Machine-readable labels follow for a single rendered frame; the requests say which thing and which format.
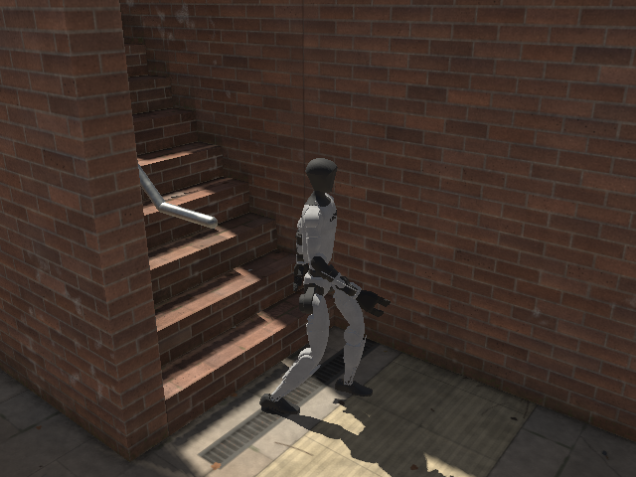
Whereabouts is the humanoid robot torso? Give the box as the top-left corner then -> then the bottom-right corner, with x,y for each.
301,196 -> 337,296

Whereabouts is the right robot upper arm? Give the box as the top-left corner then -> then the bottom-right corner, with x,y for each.
303,208 -> 327,268

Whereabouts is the robot right forearm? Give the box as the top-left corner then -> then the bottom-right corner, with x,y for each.
311,256 -> 362,299

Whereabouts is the robot left hand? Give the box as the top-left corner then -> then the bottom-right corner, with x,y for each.
293,263 -> 309,292

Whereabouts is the robot right hand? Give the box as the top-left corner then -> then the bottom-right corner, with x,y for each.
356,290 -> 391,317

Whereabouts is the robot left forearm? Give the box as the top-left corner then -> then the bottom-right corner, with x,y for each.
295,230 -> 306,265

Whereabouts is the robot left foot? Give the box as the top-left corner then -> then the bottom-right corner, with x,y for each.
335,379 -> 373,397

